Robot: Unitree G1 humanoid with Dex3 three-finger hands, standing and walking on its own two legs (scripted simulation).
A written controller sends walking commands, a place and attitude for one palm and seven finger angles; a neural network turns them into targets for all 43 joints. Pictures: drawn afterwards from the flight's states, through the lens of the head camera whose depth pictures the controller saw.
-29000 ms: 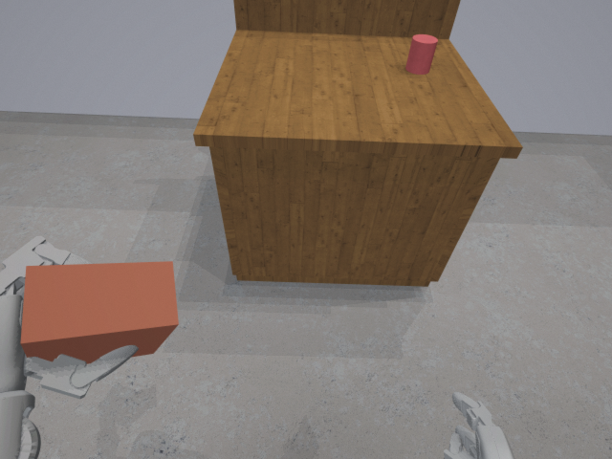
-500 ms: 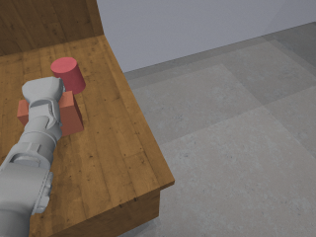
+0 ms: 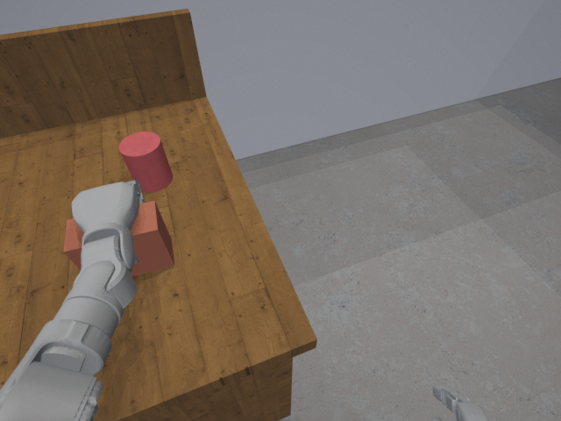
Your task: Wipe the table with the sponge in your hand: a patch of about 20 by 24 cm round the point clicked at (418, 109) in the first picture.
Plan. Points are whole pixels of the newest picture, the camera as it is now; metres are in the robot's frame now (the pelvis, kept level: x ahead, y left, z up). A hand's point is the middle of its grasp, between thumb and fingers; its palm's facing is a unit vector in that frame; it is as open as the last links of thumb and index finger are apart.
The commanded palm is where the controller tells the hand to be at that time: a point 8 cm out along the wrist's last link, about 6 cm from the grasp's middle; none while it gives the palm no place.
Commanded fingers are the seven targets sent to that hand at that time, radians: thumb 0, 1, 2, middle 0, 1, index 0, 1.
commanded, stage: wipe back along the middle lane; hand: left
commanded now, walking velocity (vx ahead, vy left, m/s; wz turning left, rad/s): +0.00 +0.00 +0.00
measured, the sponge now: (128, 250) +0.38 +0.29 +0.00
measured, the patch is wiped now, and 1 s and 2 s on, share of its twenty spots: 0.65 0.70 0.70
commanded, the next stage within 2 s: none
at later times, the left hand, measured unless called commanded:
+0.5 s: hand (126, 244) +0.35 +0.26 +0.06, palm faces +0.02 +0.00 -1.00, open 10.1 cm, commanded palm +0.30 +0.23 +0.07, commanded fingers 0.00 0.10 1.30 -1.20 -1.60 -1.20 -1.60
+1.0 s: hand (135, 273) +0.30 +0.23 +0.06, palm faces +0.06 -0.05 -1.00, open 10.1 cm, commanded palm +0.25 +0.21 +0.08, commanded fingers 0.00 0.10 1.30 -1.20 -1.60 -1.20 -1.60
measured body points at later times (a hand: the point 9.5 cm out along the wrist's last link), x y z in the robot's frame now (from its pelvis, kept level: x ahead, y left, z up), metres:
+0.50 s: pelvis +0.00 +0.01 +0.00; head +0.00 -0.02 +0.45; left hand +0.35 +0.26 +0.11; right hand +0.16 -0.23 -0.12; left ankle -0.01 +0.10 -0.73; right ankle -0.05 -0.13 -0.73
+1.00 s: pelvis +0.00 -0.01 +0.00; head -0.01 -0.04 +0.45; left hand +0.30 +0.23 +0.11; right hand +0.22 -0.23 -0.09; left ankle -0.01 +0.10 -0.73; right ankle -0.05 -0.13 -0.73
